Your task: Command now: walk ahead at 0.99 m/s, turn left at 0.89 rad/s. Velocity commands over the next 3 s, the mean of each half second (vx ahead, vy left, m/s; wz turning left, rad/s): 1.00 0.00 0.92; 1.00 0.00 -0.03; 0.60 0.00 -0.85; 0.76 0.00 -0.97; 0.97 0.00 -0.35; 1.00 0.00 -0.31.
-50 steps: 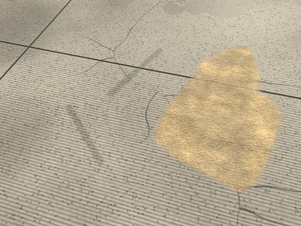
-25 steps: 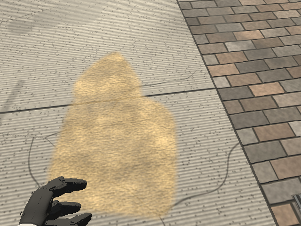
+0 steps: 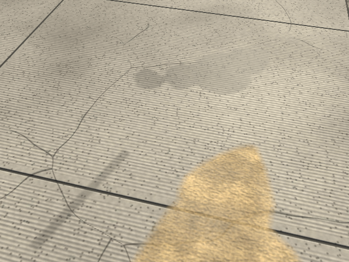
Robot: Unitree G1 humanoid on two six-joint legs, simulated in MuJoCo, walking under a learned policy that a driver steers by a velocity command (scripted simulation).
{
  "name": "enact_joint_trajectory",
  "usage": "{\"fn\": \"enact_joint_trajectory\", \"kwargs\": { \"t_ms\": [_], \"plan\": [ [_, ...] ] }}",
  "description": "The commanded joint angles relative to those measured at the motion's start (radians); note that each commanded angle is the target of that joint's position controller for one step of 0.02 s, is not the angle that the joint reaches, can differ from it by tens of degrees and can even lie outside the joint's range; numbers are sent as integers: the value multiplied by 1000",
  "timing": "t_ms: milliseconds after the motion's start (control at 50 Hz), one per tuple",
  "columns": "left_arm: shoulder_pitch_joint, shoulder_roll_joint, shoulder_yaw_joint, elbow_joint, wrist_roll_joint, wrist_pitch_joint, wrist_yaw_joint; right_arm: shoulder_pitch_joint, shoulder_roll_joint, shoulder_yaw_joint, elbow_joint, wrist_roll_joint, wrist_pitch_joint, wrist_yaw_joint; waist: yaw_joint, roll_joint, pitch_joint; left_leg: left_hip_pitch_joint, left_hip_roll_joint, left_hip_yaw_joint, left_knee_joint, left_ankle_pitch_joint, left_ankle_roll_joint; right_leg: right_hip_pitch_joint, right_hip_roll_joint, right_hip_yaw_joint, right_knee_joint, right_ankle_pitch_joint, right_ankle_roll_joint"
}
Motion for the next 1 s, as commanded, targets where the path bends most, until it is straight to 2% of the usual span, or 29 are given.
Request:
{"fn": "enact_joint_trajectory", "kwargs": {
  "t_ms": [20, 40, 60, 100, 160, 220, 280, 320, 340, 360, 380, 400, 420, 440, 460, 480, 520, 620, 700, 740, 780, 800, 820, 840, 860, 880, 900, 940, 1000],
  "plan": [
    [-146, 107, -7, -279, 8, -73, -15, 306, -271, -93, 35, -16, 25, -34, -58, 93, -233, 851, 346, -986, -480, -190, 290, -929, 34, 315, 581, -80, -23],
    [-186, 151, -1, -268, 10, -84, -18, 275, -190, -76, 40, -21, 20, -41, -19, -69, -75, 670, 337, -963, -566, -294, 226, -921, -17, 320, 457, -3, -27],
    [-218, 148, -3, -268, 24, -78, -17, 234, -164, -67, 45, -17, 8, -44, 29, -136, -3, 512, 301, -882, -567, -231, 185, -862, -55, 317, 359, 18, -16],
    [-204, 128, -15, -263, 49, -28, -17, 191, -148, -53, 34, -9, -29, -51, 92, -158, 49, 273, 212, -717, -574, -96, 154, -740, -105, 310, 218, 22, 24],
    [-341, 107, -30, -328, 36, 0, -30, 183, -168, -57, 21, -3, -65, -45, 69, -127, 83, 81, 110, -557, -617, 65, 128, -611, -131, 242, -107, 156, 63],
    [-458, 69, -47, -374, 0, -3, -39, 226, -175, -70, 27, 9, -66, -32, -12, -48, 48, 146, 55, -495, -579, 268, 53, -510, -82, 205, -413, 427, 46],
    [-487, 97, -38, -394, -12, -10, -33, 260, -193, -83, 29, 7, -62, -26, -52, 16, -3, 309, 89, -529, -509, 434, 8, -455, -34, 211, -564, 473, 20],
    [-397, 152, -15, -371, -11, -18, -21, 238, -216, -90, 18, 1, -60, -34, -7, 32, -68, 394, 97, -555, -376, 611, -37, -322, 10, 230, -633, 388, 7],
    [-267, 205, 9, -337, -15, -23, -10, 212, -250, -97, 12, -8, -60, -33, 67, 25, -155, 419, 90, -547, -213, 717, -61, -188, 29, 233, -619, 284, -4],
    [-54, 247, 32, -287, -14, -28, 5, 145, -264, -98, -3, -10, -65, -28, 201, 13, -250, 333, 61, -518, 27, 693, -83, 36, -3, 235, -605, 219, -14],
    [175, 315, 61, -247, 13, -33, 26, 113, -151, -67, -36, -11, -77, -30, 280, -95, -375, 167, 11, -452, 367, 371, -86, 274, -195, 428, -601, -123, -37],
    [107, 389, 73, -257, 58, -30, 21, 225, 4, -22, -95, 37, -75, -29, 138, -418, -443, -137, -81, -346, 624, -279, -115, 411, -471, 1001, -843, -421, -105],
    [-28, 325, 78, -273, 38, -21, 11, 213, -72, -14, -87, 15, -57, -38, 99, -367, -357, -260, 11, -300, 700, -161, -98, 298, -460, 1142, -926, -599, -149],
    [-106, 218, 56, -285, 26, -16, 5, 136, -122, -23, -74, -12, -45, -33, 103, -210, -223, -262, 70, -266, 665, -55, -104, 156, -397, 939, -911, -508, -148],
    [-111, 171, 45, -259, 25, -15, -3, 94, -121, -22, -76, -28, -39, -18, 94, -100, -142, -230, 101, -253, 613, -7, -113, 39, -341, 765, -897, -296, -141],
    [-74, 150, 39, -222, 26, -19, -6, 45, -104, -18, -89, -40, -32, -1, 94, -71, -100, -208, 122, -258, 576, -5, -117, -32, -290, 639, -900, -143, -125],
    [-9, 108, 26, -150, 16, -42, -17, 30, -47, 3, -119, -43, -18, 19, 66, -119, -51, -210, 143, -278, 540, -8, -125, -102, -256, 525, -921, 19, -128],
    [17, 146, 29, -93, -4, -76, -36, -140, -56, 29, -205, -45, -14, 30, 38, -97, 49, -277, 127, -260, 290, 140, -144, -166, -227, 283, -1041, 317, -143],
    [97, 189, 30, -40, -19, -73, -35, -294, -36, 58, -246, -38, -32, 55, 67, -69, 101, -20, 113, -80, -47, 261, -115, -215, -211, 173, -1168, 570, -145],
    [129, 238, 35, -11, -21, -64, -33, -270, -51, 55, -231, -42, -38, 36, 40, -99, 55, 90, 67, -46, -108, 202, -95, -100, -214, 160, -1045, 1016, -153],
    [121, 298, 44, 2, -19, -50, -18, -11, -115, 24, -153, -53, -44, 2, -95, -151, -121, 391, 13, -79, -143, 78, -76, -65, -230, 167, -681, 1303, -140],
    [89, 295, 42, -7, -27, -44, -16, 179, -162, 0, -92, -61, -48, -18, -196, -145, -207, 647, 70, -137, -194, 94, -70, -214, -192, 159, -403, 1127, -127],
    [114, 179, 20, -42, -16, -45, -23, 306, -255, -29, -59, -80, -51, -41, -179, 12, -346, 884, 328, -408, -200, -199, -70, -431, -96, 169, -33, 433, -137],
    [203, 90, 6, -84, -60, -44, -28, 281, -287, -40, -81, -81, -50, -45, -81, 194, -510, 1021, 571, -902, -358, -378, -10, -681, 5, 255, 285, -69, -128],
    [72, 189, 32, -95, -50, -35, -20, 235, -222, -37, -76, -57, -45, -44, -105, 47, -379, 885, 520, -835, -429, -332, -25, -772, -37, 289, 308, 38, -139],
    [11, 163, 29, -108, -47, -34, -27, 175, -152, -20, -57, -49, -55, -43, -66, 25, -200, 730, 473, -668, -450, -210, -32, -797, -72, 281, 245, 111, -135],
    [4, 129, 22, -97, -42, -26, -34, 147, -112, -15, -38, -47, -65, -39, -27, 2, -101, 596, 434, -556, -491, -80, -44, -769, -102, 278, 194, 129, -126],
    [51, 90, 22, -76, -20, 13, -52, 123, -73, -7, -17, -32, -81, -43, 48, 56, -48, 442, 391, -391, -556, -9, -73, -688, -131, 279, 155, 131, -106],
    [-70, 70, 29, -106, -8, 53, -69, 127, -26, -1, 28, -4, -108, -38, 69, 14, 41, 411, 326, -186, -635, 137, -122, -783, -152, 256, 118, 189, -94]
  ]
}}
